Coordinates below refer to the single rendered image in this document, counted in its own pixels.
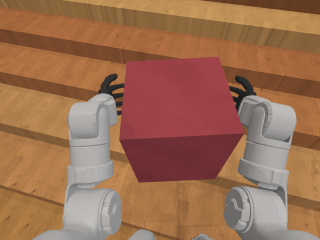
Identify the carton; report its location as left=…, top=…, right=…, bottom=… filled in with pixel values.
left=119, top=56, right=244, bottom=183

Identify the robot right forearm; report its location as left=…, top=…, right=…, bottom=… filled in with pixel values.
left=237, top=95, right=297, bottom=224

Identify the robot left forearm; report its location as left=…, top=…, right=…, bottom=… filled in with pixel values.
left=62, top=93, right=118, bottom=224

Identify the right robot hand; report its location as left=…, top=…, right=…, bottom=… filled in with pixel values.
left=229, top=75, right=257, bottom=112

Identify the robot left upper arm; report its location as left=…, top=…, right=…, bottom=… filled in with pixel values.
left=32, top=188, right=122, bottom=240

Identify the left robot thigh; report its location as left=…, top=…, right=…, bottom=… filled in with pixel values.
left=128, top=229, right=156, bottom=240

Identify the left robot hand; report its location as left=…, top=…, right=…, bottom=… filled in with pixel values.
left=98, top=73, right=125, bottom=116

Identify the robot right upper arm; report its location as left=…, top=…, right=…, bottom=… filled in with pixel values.
left=223, top=185, right=320, bottom=240

